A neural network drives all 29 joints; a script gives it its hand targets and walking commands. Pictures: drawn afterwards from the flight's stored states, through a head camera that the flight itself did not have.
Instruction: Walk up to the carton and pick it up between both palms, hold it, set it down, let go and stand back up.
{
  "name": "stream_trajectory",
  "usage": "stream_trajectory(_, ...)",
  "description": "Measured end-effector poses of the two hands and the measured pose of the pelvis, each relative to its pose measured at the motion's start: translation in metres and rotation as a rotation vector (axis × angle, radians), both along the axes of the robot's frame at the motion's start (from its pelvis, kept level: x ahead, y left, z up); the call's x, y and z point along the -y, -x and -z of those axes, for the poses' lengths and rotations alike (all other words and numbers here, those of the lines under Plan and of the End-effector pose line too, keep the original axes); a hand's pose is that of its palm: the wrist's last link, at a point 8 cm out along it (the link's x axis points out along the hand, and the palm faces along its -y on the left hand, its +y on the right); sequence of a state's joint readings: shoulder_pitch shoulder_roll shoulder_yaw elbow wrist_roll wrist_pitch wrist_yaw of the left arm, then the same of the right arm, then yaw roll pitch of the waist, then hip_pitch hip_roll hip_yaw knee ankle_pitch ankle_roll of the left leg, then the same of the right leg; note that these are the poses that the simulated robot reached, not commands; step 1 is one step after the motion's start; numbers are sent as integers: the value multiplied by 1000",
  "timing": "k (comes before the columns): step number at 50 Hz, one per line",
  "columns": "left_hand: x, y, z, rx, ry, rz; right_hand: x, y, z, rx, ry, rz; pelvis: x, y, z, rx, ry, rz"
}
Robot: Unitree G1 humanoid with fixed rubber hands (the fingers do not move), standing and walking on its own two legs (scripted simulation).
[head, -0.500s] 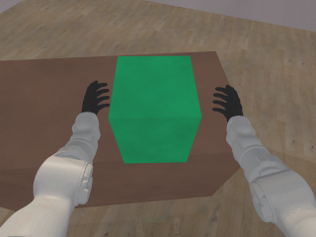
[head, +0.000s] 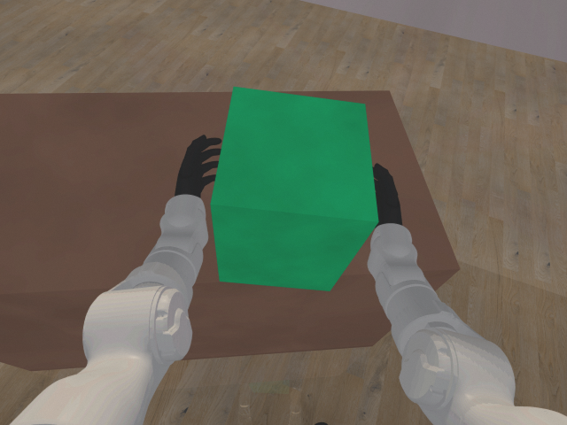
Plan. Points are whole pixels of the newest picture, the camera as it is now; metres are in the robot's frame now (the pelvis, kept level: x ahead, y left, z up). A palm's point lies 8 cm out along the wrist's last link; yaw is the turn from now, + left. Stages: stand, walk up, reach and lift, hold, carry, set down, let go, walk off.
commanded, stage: reach and lift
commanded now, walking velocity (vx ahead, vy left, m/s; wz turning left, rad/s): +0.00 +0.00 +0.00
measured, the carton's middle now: (286, 199) +0.46 +0.01 +0.01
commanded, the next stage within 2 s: none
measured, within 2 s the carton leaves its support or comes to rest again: leaves its support in 1.34 s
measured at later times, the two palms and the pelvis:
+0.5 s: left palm (188, 196) +0.44 +0.16 +0.04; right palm (379, 213) +0.41 -0.13 +0.04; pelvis +0.04 +0.01 +0.01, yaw -1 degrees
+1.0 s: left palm (193, 197) +0.44 +0.15 +0.05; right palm (386, 220) +0.40 -0.13 +0.04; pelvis +0.03 +0.00 +0.02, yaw +0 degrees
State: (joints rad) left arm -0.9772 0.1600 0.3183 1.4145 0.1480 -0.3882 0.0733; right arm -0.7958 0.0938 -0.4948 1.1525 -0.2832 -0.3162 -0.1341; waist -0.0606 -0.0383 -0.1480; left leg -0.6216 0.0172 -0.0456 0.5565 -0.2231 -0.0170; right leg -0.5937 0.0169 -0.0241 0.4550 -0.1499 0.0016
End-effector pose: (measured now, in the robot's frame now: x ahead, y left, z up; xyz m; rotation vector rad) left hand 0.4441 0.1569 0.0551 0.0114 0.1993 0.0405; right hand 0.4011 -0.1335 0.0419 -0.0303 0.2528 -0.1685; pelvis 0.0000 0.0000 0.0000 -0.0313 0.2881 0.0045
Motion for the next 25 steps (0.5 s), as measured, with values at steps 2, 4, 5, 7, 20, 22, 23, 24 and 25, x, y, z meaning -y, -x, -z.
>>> stream_trajectory(2, 2, 2, -2, 7, -2, 9, 1, 4, 0, 8, 8, 7, -3, -2, -3, 33, -3, 6)
stream_trajectory(4, 3, 4, -4, 7, -2, 12, 2, 6, 0, 10, 14, 9, -5, -4, -6, 60, -6, 10)
stream_trajectory(5, 4, 5, -5, 5, -5, 12, 3, 7, 0, 11, 16, 8, -7, -5, -7, 70, -7, 11)
stream_trajectory(7, 4, 6, -6, -1, -15, 9, 3, 7, 0, 10, 17, 5, -9, -8, -9, 87, -9, 16)
stream_trajectory(20, -7, 2, 10, -70, -19, -28, -8, -4, 1, -4, 53, -21, -11, -35, -15, 127, -9, 23)
stream_trajectory(22, -9, 2, 13, -66, -18, -31, -9, -6, 0, 0, 66, -27, -10, -38, -15, 126, -6, 19)
stream_trajectory(23, -8, 2, 14, -58, -13, -36, -9, -7, 0, 3, 71, -27, -9, -39, -15, 123, -5, 17)
stream_trajectory(24, -8, 2, 14, -54, -10, -40, -9, -8, 0, 3, 72, -24, -9, -40, -15, 118, -4, 15)
stream_trajectory(25, -7, 2, 14, -52, -9, -42, -8, -8, 0, 1, 74, -22, -8, -42, -15, 114, -3, 13)
